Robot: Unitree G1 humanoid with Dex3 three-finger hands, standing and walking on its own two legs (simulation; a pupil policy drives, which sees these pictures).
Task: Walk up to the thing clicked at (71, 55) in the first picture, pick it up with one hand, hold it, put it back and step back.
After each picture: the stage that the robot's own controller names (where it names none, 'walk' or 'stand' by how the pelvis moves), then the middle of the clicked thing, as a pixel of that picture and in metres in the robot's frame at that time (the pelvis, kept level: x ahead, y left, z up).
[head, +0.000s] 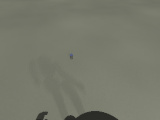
stand; (71, 56) +1.26 +0.38 -0.72
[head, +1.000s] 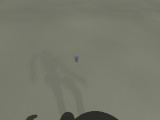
walk; (76, 59) +1.17 +0.20 -0.70
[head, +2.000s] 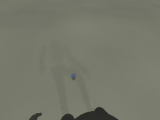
walk; (73, 76) +0.71 +0.21 -0.71
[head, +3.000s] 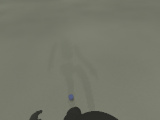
walk; (71, 97) +0.38 +0.24 -0.69
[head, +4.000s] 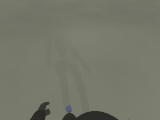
stand; (68, 109) +0.25 +0.19 -0.72
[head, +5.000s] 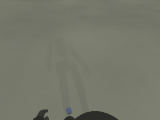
stand; (69, 111) +0.25 +0.19 -0.73
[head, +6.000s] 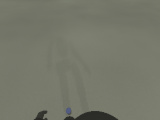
stand; (68, 111) +0.24 +0.20 -0.73
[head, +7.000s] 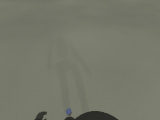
stand; (69, 112) +0.23 +0.20 -0.73
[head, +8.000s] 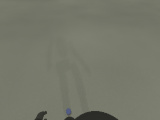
go down; (68, 112) +0.23 +0.20 -0.73
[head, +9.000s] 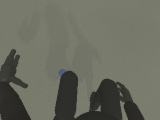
go down; (63, 73) +0.32 +0.22 -0.34
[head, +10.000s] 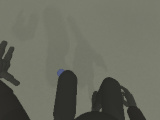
go down; (62, 73) +0.31 +0.23 -0.30
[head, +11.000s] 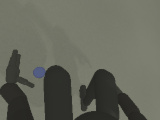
close in; (39, 73) +0.29 +0.26 -0.22
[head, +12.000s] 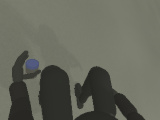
close; (32, 69) +0.32 +0.26 -0.20
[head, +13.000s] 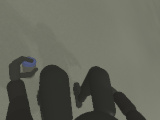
lift; (29, 68) +0.33 +0.27 -0.21
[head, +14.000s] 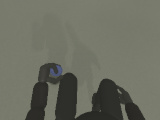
lift; (55, 75) +0.28 +0.24 -0.06
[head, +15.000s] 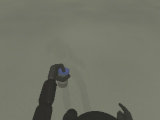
hold; (63, 77) +0.31 +0.17 +0.04
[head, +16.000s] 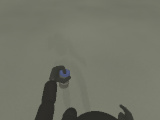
hold; (64, 78) +0.31 +0.17 +0.00
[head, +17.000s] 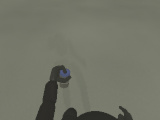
hold; (64, 78) +0.31 +0.17 +0.00
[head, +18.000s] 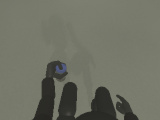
crouch; (61, 72) +0.33 +0.20 -0.08
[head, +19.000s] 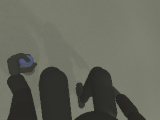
lower; (27, 65) +0.34 +0.29 -0.21
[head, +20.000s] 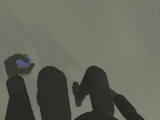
lower; (24, 66) +0.34 +0.29 -0.21
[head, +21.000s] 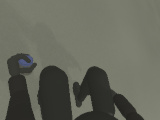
lower; (26, 65) +0.34 +0.29 -0.22
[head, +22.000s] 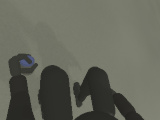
lower; (27, 65) +0.33 +0.29 -0.22
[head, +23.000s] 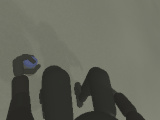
loosen; (30, 66) +0.33 +0.28 -0.22
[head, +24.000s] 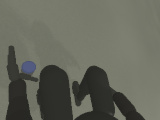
withdraw; (28, 69) +0.31 +0.27 -0.22
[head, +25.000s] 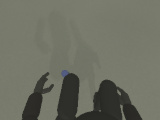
walk; (66, 74) +0.34 +0.23 -0.37
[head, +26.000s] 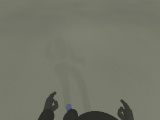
stand; (69, 107) +0.27 +0.18 -0.66
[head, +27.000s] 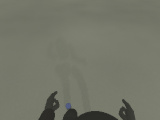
stand; (68, 106) +0.28 +0.20 -0.66
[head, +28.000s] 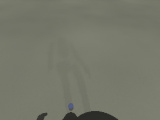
stand; (70, 107) +0.29 +0.17 -0.71
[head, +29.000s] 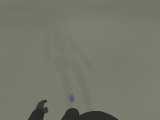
walk; (71, 98) +0.32 +0.16 -0.70
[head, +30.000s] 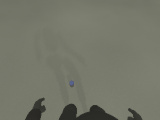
walk; (71, 84) +0.47 +0.18 -0.70
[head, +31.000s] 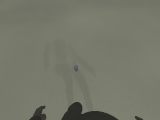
walk; (76, 68) +0.80 +0.26 -0.70
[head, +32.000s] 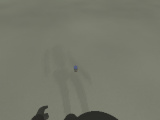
stand; (75, 68) +0.92 +0.23 -0.71
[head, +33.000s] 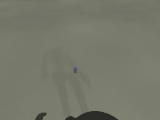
stand; (75, 70) +0.93 +0.24 -0.73
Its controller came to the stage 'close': yes
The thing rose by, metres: 0.70
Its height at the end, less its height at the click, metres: +0.00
